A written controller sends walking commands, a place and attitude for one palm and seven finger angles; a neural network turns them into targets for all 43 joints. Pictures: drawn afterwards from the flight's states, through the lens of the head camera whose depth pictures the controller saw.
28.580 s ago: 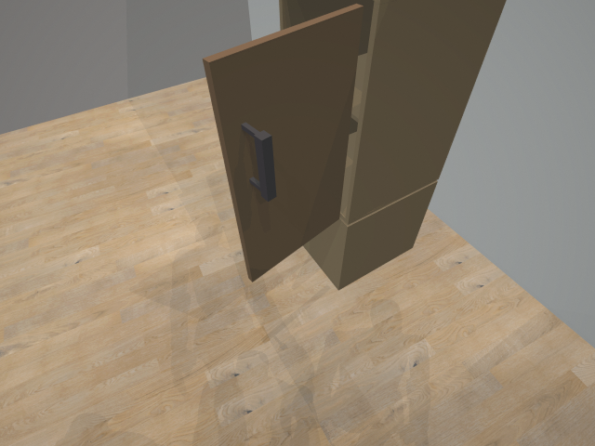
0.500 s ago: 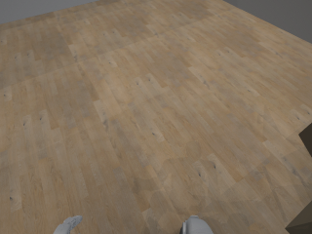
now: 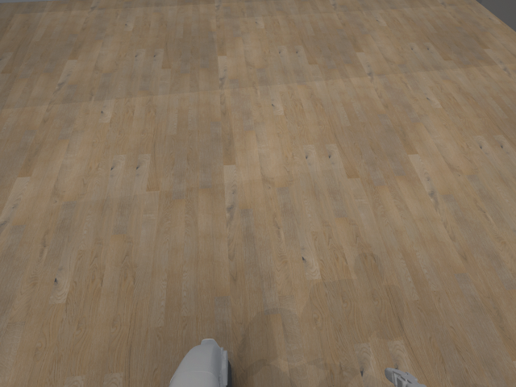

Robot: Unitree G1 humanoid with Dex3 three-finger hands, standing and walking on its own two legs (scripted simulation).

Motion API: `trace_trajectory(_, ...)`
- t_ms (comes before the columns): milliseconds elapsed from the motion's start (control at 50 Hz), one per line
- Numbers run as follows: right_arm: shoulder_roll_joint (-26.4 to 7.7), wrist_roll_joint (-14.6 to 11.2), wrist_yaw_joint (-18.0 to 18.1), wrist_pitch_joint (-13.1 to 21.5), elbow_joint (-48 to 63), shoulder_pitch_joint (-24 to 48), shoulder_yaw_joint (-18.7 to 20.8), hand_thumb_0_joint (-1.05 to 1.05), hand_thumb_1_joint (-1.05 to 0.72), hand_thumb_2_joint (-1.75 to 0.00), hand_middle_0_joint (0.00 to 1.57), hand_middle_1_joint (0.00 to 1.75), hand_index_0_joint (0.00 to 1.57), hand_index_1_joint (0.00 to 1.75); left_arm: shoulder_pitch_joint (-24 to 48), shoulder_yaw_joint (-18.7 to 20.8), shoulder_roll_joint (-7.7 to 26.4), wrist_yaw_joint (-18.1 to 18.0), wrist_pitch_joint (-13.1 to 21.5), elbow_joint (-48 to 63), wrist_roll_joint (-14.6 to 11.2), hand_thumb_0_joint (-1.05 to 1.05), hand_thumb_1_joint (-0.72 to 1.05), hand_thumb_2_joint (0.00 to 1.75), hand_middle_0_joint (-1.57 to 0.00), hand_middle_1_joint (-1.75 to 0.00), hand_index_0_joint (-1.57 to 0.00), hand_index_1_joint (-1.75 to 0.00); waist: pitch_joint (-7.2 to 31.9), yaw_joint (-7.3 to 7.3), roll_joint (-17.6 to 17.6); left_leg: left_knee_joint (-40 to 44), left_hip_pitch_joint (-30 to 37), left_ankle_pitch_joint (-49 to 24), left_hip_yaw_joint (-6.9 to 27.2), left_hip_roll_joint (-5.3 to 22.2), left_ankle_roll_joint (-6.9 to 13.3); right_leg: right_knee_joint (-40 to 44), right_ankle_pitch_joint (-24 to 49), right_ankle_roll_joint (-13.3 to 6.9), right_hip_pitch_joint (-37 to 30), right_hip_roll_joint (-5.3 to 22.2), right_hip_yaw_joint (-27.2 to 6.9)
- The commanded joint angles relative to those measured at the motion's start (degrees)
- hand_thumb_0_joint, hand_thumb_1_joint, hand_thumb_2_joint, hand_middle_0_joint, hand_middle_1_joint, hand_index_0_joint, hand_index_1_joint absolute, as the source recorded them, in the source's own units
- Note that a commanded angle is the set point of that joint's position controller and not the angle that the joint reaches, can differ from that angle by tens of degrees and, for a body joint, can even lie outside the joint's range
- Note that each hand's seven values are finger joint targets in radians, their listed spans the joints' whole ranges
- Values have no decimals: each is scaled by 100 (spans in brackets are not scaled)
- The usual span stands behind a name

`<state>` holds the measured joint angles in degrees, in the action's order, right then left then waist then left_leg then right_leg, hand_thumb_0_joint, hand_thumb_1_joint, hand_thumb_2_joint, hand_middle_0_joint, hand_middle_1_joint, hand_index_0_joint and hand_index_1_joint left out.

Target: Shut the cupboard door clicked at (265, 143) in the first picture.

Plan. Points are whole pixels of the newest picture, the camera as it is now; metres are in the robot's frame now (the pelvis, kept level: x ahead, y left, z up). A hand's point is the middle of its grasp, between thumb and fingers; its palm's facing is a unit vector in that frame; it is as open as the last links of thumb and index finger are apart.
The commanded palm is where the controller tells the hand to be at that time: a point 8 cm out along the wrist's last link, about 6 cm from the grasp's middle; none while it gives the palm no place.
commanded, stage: walk to a spot facing it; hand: left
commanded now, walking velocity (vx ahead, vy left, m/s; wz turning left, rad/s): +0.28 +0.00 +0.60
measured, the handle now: out of the picture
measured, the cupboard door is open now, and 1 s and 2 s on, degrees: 59 59 59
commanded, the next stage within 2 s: turn to face it in 0.12 s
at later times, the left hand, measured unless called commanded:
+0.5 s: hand (137, 301) +0.26 +0.26 -0.16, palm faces +0.11 -0.98 -0.17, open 7.3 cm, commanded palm none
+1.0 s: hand (156, 253) +0.37 +0.25 -0.17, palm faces -0.17 -0.96 -0.22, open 7.3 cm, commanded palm none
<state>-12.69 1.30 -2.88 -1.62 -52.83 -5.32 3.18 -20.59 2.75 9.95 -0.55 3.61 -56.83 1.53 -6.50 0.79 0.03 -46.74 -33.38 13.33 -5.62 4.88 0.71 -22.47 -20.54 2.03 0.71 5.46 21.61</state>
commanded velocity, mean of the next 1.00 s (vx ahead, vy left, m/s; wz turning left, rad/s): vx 0.04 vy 0.00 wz -0.38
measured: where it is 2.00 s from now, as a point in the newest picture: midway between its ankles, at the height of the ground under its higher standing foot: (234, 333)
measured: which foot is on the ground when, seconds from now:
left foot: up 0.00-0.08, down 0.10-0.70, up 0.72-1.00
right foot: down 0.00-0.08, up 0.10-0.66, down 0.68-1.00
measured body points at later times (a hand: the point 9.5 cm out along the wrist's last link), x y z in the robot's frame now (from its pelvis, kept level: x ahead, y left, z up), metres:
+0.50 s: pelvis +0.19 +0.06 +0.01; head +0.21 +0.09 +0.46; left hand +0.26 +0.31 -0.15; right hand +0.23 -0.16 -0.13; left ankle +0.14 +0.10 -0.74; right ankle +0.25 -0.10 -0.67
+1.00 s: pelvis +0.29 +0.07 +0.00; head +0.34 +0.06 +0.45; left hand +0.38 +0.30 -0.15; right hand +0.35 -0.20 -0.14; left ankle +0.36 +0.21 -0.70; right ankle +0.23 -0.05 -0.74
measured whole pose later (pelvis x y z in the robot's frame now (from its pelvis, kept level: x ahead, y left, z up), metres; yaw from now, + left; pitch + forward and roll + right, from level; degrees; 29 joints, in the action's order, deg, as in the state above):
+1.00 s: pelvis +0.29 +0.07 +0.00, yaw -13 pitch +1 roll +0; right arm -11.7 0.2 1.4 -1.9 -51.2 -5.8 2.9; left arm -14.0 4.0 11.3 -0.2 -2.2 -53.3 1.3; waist -6.0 0.9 1.0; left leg -46.7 -26.3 22.2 1.2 3.7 -4.4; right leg -30.0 -18.2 -0.2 12.8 -1.2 -5.2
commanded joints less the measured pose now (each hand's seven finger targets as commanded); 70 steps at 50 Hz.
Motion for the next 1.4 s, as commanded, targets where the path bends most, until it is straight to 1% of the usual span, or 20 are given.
trace_trajectory(0, -230, 29, -48, 253, 583, 55, 2, 0, -90, -90, 20, 30, 20, 30, -196, 285, 1164, -9, 109, 297, 22, 0, 90, 90, -20, -30, -20, -30, 408, -139, 780, 702, 497, 418, -360, -323, 272, -242, 4825, -602, -449, 1757, -599)
trace_trajectory(40, -630, 75, 8, 284, 321, -1134, 136, 0, -90, -90, 20, 30, 20, 30, 32, 321, 1341, 20, 72, 412, -41, 0, 90, 90, -20, -30, -20, -30, 1115, -787, 452, 1367, 2473, -18, -386, -676, 432, -2091, 4544, -367, 345, 1500, -209)
trace_trajectory(60, -1314, 120, 83, 309, 196, -1908, 302, 0, -90, -90, 20, 30, 20, 30, 8, 341, 1176, 89, 42, 559, -76, 0, 90, 90, -20, -30, -20, -30, 1840, -1117, -743, 1694, 3962, -402, 1193, 295, 851, -3787, 2260, -65, 1687, 908, -219)
trace_trajectory(80, -1958, 75, 177, 350, 132, -2312, 440, 0, -90, -90, 20, 30, 20, 30, 275, 219, 907, 159, 9, 899, -115, 0, 90, 90, -20, -30, -20, -30, 2116, -1186, -1864, 2334, 4873, -1735, 3726, 1773, 1576, -5461, -1388, 194, 3581, -13, -864)
trace_trajectory(100, -1943, -30, 270, 304, 49, -2335, 405, 0, -90, -90, 20, 30, 20, 30, 942, 197, 1138, 100, -41, 1157, -110, 0, 90, 90, -20, -30, -20, -30, 1953, -1181, -831, 2570, 4766, -2127, 3902, 1943, 1691, -5929, -1240, 92, 3993, 78, -1797)
trace_trajectory(160, -1215, 12, 362, 412, 465, -1027, 181, 0, -90, -90, 20, 30, 20, 30, 677, 266, 804, 63, -133, 876, -25, 0, 90, 90, -20, -30, -20, -30, 1021, -443, -345, 2835, 2617, -1253, 2579, 1336, 1125, -5501, -249, 116, 3546, 489, -2212)
trace_trajectory(220, -799, -14, 394, 513, 383, -739, 19, 0, -90, -90, 20, 30, 20, 30, 67, 240, 602, 86, -300, 564, 37, 0, 90, 90, -20, -30, -20, -30, 912, -22, -547, 2945, 2245, -2434, 1459, 741, 708, -4844, 455, 206, 3071, 300, -2132)
trace_trajectory(380, -393, -29, 503, 450, -176, -1254, -91, 0, -90, -90, 20, 30, 20, 30, 523, 65, 370, -24, -502, 413, -52, 0, 90, 90, -20, -30, -20, -30, 596, -9, -477, 2931, 2589, -3928, 582, 697, 331, -3378, 1150, 79, 2797, -184, -2262)
trace_trajectory(560, -528, 67, 613, 249, -401, -1601, -8, 0, -90, -90, 20, 30, 20, 30, 1303, 141, 370, 70, -560, 785, -39, 0, 90, 90, -20, -30, -20, -30, 377, -304, -605, 2253, 3424, -4490, 453, 1380, 806, -2140, 130, -185, 2699, -379, -1820)
trace_trajectory(620, -637, -13, 608, 226, -370, -1540, 42, 0, -90, -90, 20, 30, 20, 30, 782, 180, 443, 64, -516, 726, -36, 0, 90, 90, -20, -30, -20, -30, 755, -71, -582, 1444, 3557, -5406, 137, 1273, 555, -1391, 514, -321, 1923, -588, -1612)
trace_trajectory(660, -657, -137, 570, 228, -186, -1251, 101, 0, -90, -90, 20, 30, 20, 30, -228, 298, 813, 23, -395, 466, -2, 0, 90, 90, -20, -30, -20, -30, 1385, 374, -35, -313, 2572, -4304, -235, 708, 79, -474, 3067, -732, 181, -109, -2440)
trace_trajectory(680, -393, -176, 528, 261, 92, -896, 90, 0, -90, -90, 20, 30, 20, 30, -742, 401, 1317, -56, -312, 305, 18, 0, 90, 90, -20, -30, -20, -30, 1569, 553, 1172, -1964, 676, 329, -596, -287, -342, -379, 6398, -1582, -1043, 1388, -4377)
trace_trajectory(700, -405, -143, 545, 200, 189, -785, 51, 0, -90, -90, 20, 30, 20, 30, -709, 397, 1373, -126, -331, 276, -85, 0, 90, 90, -20, -30, -20, -30, 1433, 483, 954, -2709, 133, 2344, 228, -477, -364, -296, 6953, -2088, -921, 1888, -4641)
trace_trajectory(820, -92, -55, 422, 16, 199, -698, 23, 0, -90, -90, 20, 30, 20, 30, 703, 353, 1081, -139, -354, 758, -22, 0, 90, 90, -20, -30, -20, -30, 819, -140, 387, -1458, 396, 1127, 562, -103, -503, 95, 4098, -1365, 731, 745, -3414)
trace_trajectory(1000, -399, -116, 467, 162, 450, -667, 80, 0, -90, -90, 20, 30, 20, 30, 841, 479, 1285, -3, -476, 856, -21, 0, 90, 90, -20, -30, -20, -30, 995, -214, 1032, 1587, 1908, 85, 377, -435, -518, -779, 3531, -855, 1224, 252, -3814)
trace_trajectory(1020, -649, -93, 486, 223, 372, -959, 113, 0, -90, -90, 20, 30, 20, 30, 915, 442, 1163, -3, -498, 935, -71, 0, 90, 90, -20, -30, -20, -30, 1206, -341, 561, 2277, 2760, -654, 501, -113, -466, -1161, 2852, -588, 1655, -46, -3548)
trace_trajectory(1060, -1518, 12, 528, 263, 397, -1410, 253, 0, -90, -90, 20, 30, 20, 30, 717, 329, 766, 22, -514, 1103, -132, 0, 90, 90, -20, -30, -20, -30, 1571, -433, -1682, 2510, 3627, -3482, 2698, 2350, 752, -3501, -1924, -20, 2988, -898, -2384)
trace_trajectory(1080, -1445, 61, 524, 205, 474, -1345, 209, 0, -90, -90, 20, 30, 20, 30, 781, 342, 919, 15, -538, 1152, -91, 0, 90, 90, -20, -30, -20, -30, 1396, -426, -961, 2479, 3114, -3198, 2504, 2421, 1066, -4333, -1898, -53, 2838, -642, -2562)
trace_trajectory(1200, -1049, 69, 540, 172, 727, -519, 80, 0, -90, -90, 20, 30, 20, 30, 923, 350, 845, 254, -713, 1144, -51, 0, 90, 90, -20, -30, -20, -30, 753, -64, -1199, 2592, 2554, -2362, 751, 1403, 645, -4153, -792, 130, 2857, -353, -2025)
trace_trajectory(1380, -1310, 47, 424, 119, 541, -816, 232, 0, -90, -90, 20, 30, 20, 30, 1241, 260, 813, 301, -619, 1298, -49, 0, 90, 90, -20, -30, -20, -30, 1005, -182, -1202, 2041, 2640, -2112, 102, 1588, 464, -1567, -70, -57, 1734, -502, -1558)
